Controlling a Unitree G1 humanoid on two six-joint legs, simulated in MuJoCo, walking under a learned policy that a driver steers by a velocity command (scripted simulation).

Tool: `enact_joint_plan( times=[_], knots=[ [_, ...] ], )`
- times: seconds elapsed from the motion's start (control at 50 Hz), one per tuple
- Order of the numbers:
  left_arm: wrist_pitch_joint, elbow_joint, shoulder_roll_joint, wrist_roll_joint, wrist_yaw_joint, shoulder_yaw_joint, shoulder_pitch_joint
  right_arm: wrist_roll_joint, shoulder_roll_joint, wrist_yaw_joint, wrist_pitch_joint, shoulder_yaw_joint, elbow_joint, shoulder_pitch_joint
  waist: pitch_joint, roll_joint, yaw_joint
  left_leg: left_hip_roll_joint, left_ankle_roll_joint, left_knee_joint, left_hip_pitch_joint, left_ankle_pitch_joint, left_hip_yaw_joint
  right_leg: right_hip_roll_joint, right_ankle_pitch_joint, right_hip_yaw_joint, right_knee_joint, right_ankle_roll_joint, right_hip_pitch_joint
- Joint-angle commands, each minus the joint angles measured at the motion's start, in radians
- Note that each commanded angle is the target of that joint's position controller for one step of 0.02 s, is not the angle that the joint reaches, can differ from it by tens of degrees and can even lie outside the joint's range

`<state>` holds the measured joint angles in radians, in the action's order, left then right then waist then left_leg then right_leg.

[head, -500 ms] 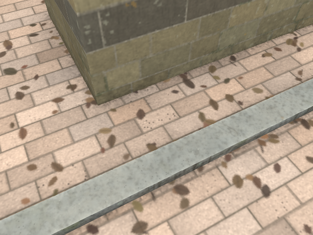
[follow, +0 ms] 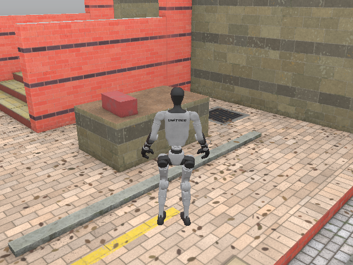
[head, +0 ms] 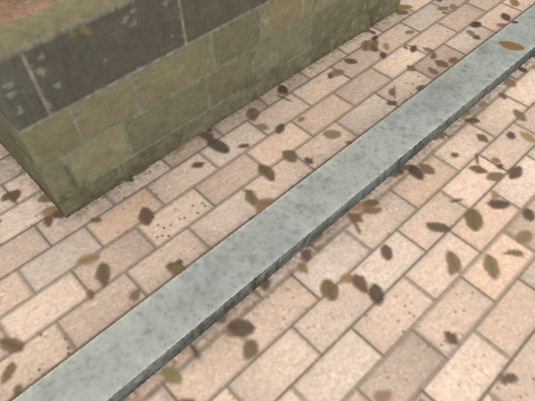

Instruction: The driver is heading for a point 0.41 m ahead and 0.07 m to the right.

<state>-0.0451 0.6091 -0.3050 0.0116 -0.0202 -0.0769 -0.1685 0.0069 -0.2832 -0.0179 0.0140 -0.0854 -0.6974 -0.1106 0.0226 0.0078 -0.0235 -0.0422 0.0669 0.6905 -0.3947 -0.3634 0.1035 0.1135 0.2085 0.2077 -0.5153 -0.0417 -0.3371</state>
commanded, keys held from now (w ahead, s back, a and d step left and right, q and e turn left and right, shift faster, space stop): e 0.52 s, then no key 0.48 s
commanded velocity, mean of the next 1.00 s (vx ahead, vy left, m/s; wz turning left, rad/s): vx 0.00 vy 0.00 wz -0.43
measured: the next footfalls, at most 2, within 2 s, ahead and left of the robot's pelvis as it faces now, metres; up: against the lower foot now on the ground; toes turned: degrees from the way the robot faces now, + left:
left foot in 0.06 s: +0.05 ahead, +0.13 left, +0.00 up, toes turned -8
right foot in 0.48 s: -0.02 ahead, -0.13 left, +0.00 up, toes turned -19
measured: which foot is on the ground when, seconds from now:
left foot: up 0.00-0.04, down 0.06-0.48, up 0.50-0.90, down 0.92-1.00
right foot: down 0.00-0.06, up 0.08-0.46, down 0.48-1.00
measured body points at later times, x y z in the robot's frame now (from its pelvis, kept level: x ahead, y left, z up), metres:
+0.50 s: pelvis -0.02 -0.02 -0.01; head +0.01 -0.04 +0.44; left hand +0.22 +0.20 -0.09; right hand +0.03 -0.34 -0.11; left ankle +0.01 +0.13 -0.73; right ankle -0.05 -0.12 -0.74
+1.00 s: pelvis -0.02 -0.03 +0.00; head -0.01 -0.03 +0.45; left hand +0.22 +0.13 -0.11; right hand -0.01 -0.33 -0.10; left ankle +0.03 +0.10 -0.74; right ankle -0.05 -0.12 -0.74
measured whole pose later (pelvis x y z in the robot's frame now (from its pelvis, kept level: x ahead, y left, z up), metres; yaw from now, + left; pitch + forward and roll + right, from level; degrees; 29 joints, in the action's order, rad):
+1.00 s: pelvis -0.02 -0.03 +0.00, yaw -25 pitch +0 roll +0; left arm -0.01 0.70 -0.23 -0.02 0.00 -0.02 -0.16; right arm -0.01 -0.26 -0.01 0.00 -0.05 -0.75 -0.19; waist 0.03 0.01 0.00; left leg 0.03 0.03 0.51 -0.22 -0.28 0.02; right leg 0.08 0.25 0.07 -0.51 -0.03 -0.25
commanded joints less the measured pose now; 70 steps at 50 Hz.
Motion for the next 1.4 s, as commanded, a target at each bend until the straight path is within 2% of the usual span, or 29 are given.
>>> enact_joint_plan(
  times=[0.02, 0.04, 0.06, 0.08, 0.1, 0.12, 0.16, 0.18, 0.24, 0.3, 0.4, 0.46, 0.48, 0.5, 0.52, 0.54, 0.58, 0.6, 0.64, 0.74, 0.82, 0.88, 0.92, 0.94, 0.96, 0.98, 1.0, 1.2, 1.4],
  knots=[
    [0.004, -0.076, -0.169, 0.012, -0.002, -0.049, 0.050, 0.005, -0.097, 0.011, 0.029, -0.029, 0.065, -0.023, -0.125, 0.156, 0.033, -0.011, -0.024, -0.192, 0.062, 0.062, -0.012, -0.233, -0.257, 0.336, 0.084, -0.154, 0.158],
    [0.001, -0.080, -0.160, 0.020, -0.005, -0.046, 0.059, 0.002, -0.103, 0.013, 0.032, -0.034, 0.053, -0.055, -0.128, 0.144, 0.054, 0.005, -0.039, -0.310, 0.155, 0.177, -0.021, -0.202, -0.217, 0.319, 0.057, -0.121, 0.118],
    [0.001, -0.082, -0.125, 0.016, -0.008, -0.036, 0.031, -0.010, -0.150, 0.009, 0.029, -0.046, 0.051, -0.082, -0.157, 0.067, 0.045, 0.132, -0.086, -0.337, 0.287, 0.264, 0.062, -0.152, -0.042, 0.265, -0.032, -0.068, 0.021],
    [0.007, -0.086, -0.082, 0.012, -0.004, -0.027, -0.035, -0.029, -0.234, 0.002, 0.016, -0.060, 0.066, -0.043, -0.136, -0.212, -0.023, 0.339, -0.214, -0.350, 0.362, 0.495, 0.279, 0.011, 0.314, 0.059, -0.235, 0.002, -0.171],
    [0.019, -0.088, -0.163, 0.006, -0.004, -0.053, -0.016, -0.054, -0.207, 0.004, 0.017, -0.056, 0.069, -0.053, -0.114, -0.275, 0.013, 0.463, -0.351, -0.380, 0.290, 0.571, 0.412, 0.018, 0.462, -0.026, -0.474, 0.056, -0.260],
    [0.020, -0.069, -0.214, 0.003, -0.003, -0.073, -0.033, -0.044, -0.159, -0.001, 0.018, -0.041, 0.086, -0.012, -0.098, -0.185, -0.002, 0.442, -0.350, -0.371, 0.261, 0.541, 0.338, -0.038, 0.394, -0.027, -0.617, 0.083, -0.263],
    [-0.002, -0.028, -0.180, 0.006, -0.008, -0.072, -0.061, -0.019, -0.106, -0.011, 0.012, -0.023, 0.099, 0.050, -0.064, -0.127, -0.014, 0.316, -0.267, -0.353, 0.245, 0.447, 0.164, -0.053, 0.271, -0.055, -0.717, 0.118, -0.279],
    [-0.011, -0.026, -0.153, 0.008, -0.005, -0.065, -0.063, -0.012, -0.101, -0.016, 0.009, -0.017, 0.098, 0.049, -0.052, -0.132, -0.006, 0.300, -0.264, -0.353, 0.245, 0.470, 0.120, -0.057, 0.237, -0.069, -0.750, 0.132, -0.292],
    [-0.011, -0.061, -0.103, 0.020, 0.000, -0.044, 0.003, -0.024, -0.117, -0.027, -0.008, -0.018, 0.084, -0.007, -0.050, -0.168, 0.040, 0.275, -0.277, -0.365, 0.306, 0.482, 0.034, -0.085, 0.186, -0.143, -0.632, 0.154, -0.313],
    [-0.008, -0.088, -0.083, 0.010, 0.010, -0.030, 0.039, -0.023, -0.157, -0.028, -0.019, -0.032, 0.075, -0.034, -0.083, -0.185, 0.067, 0.314, -0.293, -0.356, 0.359, 0.501, 0.011, -0.130, 0.205, -0.172, -0.477, 0.158, -0.261],
    [-0.014, -0.097, -0.095, 0.010, 0.029, -0.030, 0.012, 0.001, -0.199, -0.007, -0.021, -0.045, 0.068, -0.016, -0.094, -0.209, 0.057, 0.349, -0.279, -0.331, 0.297, 0.509, -0.047, -0.134, 0.184, -0.251, -0.235, 0.111, -0.074],
    [-0.017, -0.069, -0.100, 0.009, 0.035, -0.044, -0.083, 0.028, -0.180, -0.004, -0.015, -0.040, 0.052, -0.011, -0.102, -0.170, -0.002, 0.324, -0.193, -0.202, 0.224, 0.423, -0.112, -0.093, -0.010, -0.283, 0.050, 0.034, 0.122],
    [-0.015, -0.062, -0.147, 0.008, 0.025, -0.062, -0.122, 0.015, -0.136, 0.001, -0.012, -0.029, 0.031, -0.071, -0.115, -0.040, -0.003, 0.268, -0.111, -0.051, 0.100, 0.276, -0.192, -0.136, -0.193, -0.179, 0.127, -0.008, 0.272],
    [-0.006, -0.091, -0.276, 0.002, 0.006, -0.086, -0.141, -0.052, -0.050, 0.006, -0.012, 0.003, 0.079, -0.061, -0.124, 0.312, 0.029, 0.132, 0.000, 0.296, -0.218, -0.281, -0.264, -0.430, -0.610, 0.225, 0.119, -0.138, 0.437],
    [0.022, -0.106, -0.265, -0.040, 0.021, -0.075, -0.146, -0.031, -0.104, -0.007, -0.009, -0.011, 0.109, 0.046, -0.166, 0.266, -0.051, 0.059, 0.009, 0.472, -0.278, -0.350, -0.089, -0.519, -0.595, 0.343, 0.152, -0.316, 0.313],
    [0.042, -0.097, -0.222, -0.043, 0.027, -0.059, -0.108, -0.006, -0.146, -0.014, -0.016, -0.023, 0.101, 0.055, -0.126, 0.172, -0.037, 0.085, -0.001, 0.540, -0.284, -0.274, -0.056, -0.468, -0.511, 0.233, 0.166, -0.292, 0.281],
    [0.048, -0.088, -0.150, -0.011, 0.016, -0.035, -0.014, -0.009, -0.153, -0.023, -0.023, -0.031, 0.061, 0.017, -0.093, 0.107, 0.010, 0.111, -0.010, 0.498, -0.272, -0.112, -0.044, -0.361, -0.364, 0.109, 0.162, -0.184, 0.248],
    [0.046, -0.088, -0.137, -0.004, 0.010, -0.025, 0.014, -0.015, -0.152, -0.024, -0.027, -0.032, 0.053, -0.002, -0.091, 0.119, 0.025, 0.104, 0.000, 0.500, -0.238, -0.052, -0.053, -0.339, -0.407, 0.078, 0.162, -0.174, 0.217],
    [0.045, -0.081, -0.112, -0.017, 0.002, -0.009, 0.021, -0.007, -0.133, -0.017, -0.028, -0.028, 0.035, -0.038, -0.121, 0.125, 0.038, 0.088, 0.014, 0.503, -0.173, 0.016, -0.062, -0.318, -0.441, 0.040, 0.169, -0.176, 0.203],
    [0.044, -0.052, -0.102, -0.024, -0.005, 0.000, 0.018, -0.005, -0.092, -0.012, -0.032, -0.006, 0.040, -0.007, -0.094, 0.127, 0.012, 0.103, 0.024, 0.225, -0.103, 0.038, -0.057, -0.304, -0.282, 0.044, 0.185, -0.175, 0.219],
    [0.039, -0.028, -0.111, -0.028, 0.008, 0.001, 0.020, -0.002, -0.098, -0.007, -0.027, -0.002, 0.041, -0.005, -0.053, 0.135, -0.007, 0.094, 0.013, 0.053, 0.010, -0.028, -0.072, -0.304, -0.158, 0.085, 0.187, -0.194, 0.152],
    [0.039, -0.007, -0.084, -0.018, 0.015, 0.014, 0.045, -0.002, -0.082, -0.003, -0.016, 0.004, 0.026, -0.040, -0.049, 0.111, 0.020, 0.082, -0.005, -0.135, 0.112, 0.045, -0.083, -0.288, -0.152, 0.106, 0.156, -0.177, 0.128],
    [0.048, 0.019, -0.047, -0.020, 0.016, 0.028, 0.012, -0.025, -0.089, 0.002, -0.003, 0.011, 0.014, -0.081, -0.078, 0.049, 0.041, 0.117, -0.035, -0.308, 0.285, 0.328, -0.039, -0.239, -0.124, 0.080, 0.131, -0.100, 0.075],
    [0.057, 0.029, -0.043, -0.038, 0.020, 0.028, -0.025, -0.031, -0.145, -0.002, -0.001, 0.003, 0.023, -0.092, -0.102, -0.040, 0.008, 0.195, -0.064, -0.275, 0.347, 0.520, 0.023, -0.177, -0.039, 0.022, 0.077, -0.053, 0.042],
    [0.060, 0.035, -0.034, -0.036, 0.022, 0.024, -0.059, -0.019, -0.166, 0.003, -0.001, -0.005, 0.004, -0.058, -0.097, -0.157, -0.040, 0.194, -0.112, -0.244, 0.257, 0.384, 0.019, -0.112, 0.033, -0.062, 0.100, -0.014, 0.080],
    [0.057, 0.041, -0.058, -0.041, 0.020, 0.024, -0.006, -0.015, -0.108, 0.011, 0.004, 0.008, 0.022, -0.030, -0.077, -0.126, 0.002, 0.165, -0.116, -0.267, 0.199, 0.259, 0.009, -0.109, 0.025, -0.071, 0.081, 0.012, 0.124],
    [0.053, 0.037, -0.066, -0.034, 0.017, 0.018, 0.028, -0.022, -0.086, 0.012, 0.009, 0.016, 0.019, -0.028, -0.063, -0.107, 0.014, 0.151, -0.100, -0.273, 0.178, 0.212, -0.005, -0.109, 0.010, -0.072, 0.067, 0.010, 0.124],
    [0.035, 0.092, -0.030, -0.024, 0.003, 0.013, -0.006, -0.019, -0.078, 0.000, 0.024, 0.036, 0.005, -0.069, -0.033, -0.015, 0.026, 0.116, -0.085, -0.247, 0.169, 0.199, -0.034, -0.123, -0.092, -0.055, 0.060, 0.005, 0.122],
    [0.031, 0.161, -0.034, -0.021, -0.014, 0.007, -0.031, -0.017, -0.063, 0.004, 0.027, 0.048, -0.032, -0.083, -0.025, -0.006, 0.021, 0.099, -0.091, -0.261, 0.157, 0.201, -0.042, -0.130, -0.134, -0.055, 0.059, 0.020, 0.160]
  ],
)
Velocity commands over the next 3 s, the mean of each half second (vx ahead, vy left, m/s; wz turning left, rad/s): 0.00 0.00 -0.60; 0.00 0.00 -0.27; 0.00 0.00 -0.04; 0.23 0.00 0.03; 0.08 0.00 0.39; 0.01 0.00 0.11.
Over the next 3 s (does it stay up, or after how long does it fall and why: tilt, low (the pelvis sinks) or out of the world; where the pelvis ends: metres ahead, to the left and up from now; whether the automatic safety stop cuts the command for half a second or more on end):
stays up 0.22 -0.16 -0.01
